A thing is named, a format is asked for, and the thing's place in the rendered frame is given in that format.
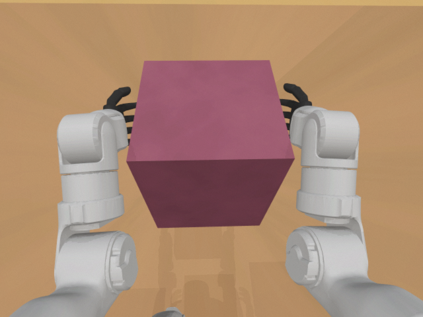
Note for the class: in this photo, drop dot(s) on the robot right forearm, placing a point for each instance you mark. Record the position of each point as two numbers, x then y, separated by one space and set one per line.
329 143

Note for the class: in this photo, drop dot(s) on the left robot upper arm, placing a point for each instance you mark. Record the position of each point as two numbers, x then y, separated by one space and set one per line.
91 271

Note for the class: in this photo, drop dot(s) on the left robot shin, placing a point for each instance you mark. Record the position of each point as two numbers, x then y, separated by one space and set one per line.
173 308

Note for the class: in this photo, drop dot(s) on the robot left hand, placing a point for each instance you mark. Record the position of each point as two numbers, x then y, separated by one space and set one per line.
112 101

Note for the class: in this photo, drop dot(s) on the robot right hand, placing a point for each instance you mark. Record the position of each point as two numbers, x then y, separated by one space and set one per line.
300 96

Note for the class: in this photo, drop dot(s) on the right robot upper arm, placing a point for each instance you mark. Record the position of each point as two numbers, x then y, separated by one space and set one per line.
331 263

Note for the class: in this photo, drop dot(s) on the carton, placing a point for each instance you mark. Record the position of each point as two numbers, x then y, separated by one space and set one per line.
209 145

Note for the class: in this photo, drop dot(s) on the robot left forearm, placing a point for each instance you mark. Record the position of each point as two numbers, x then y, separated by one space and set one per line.
88 146

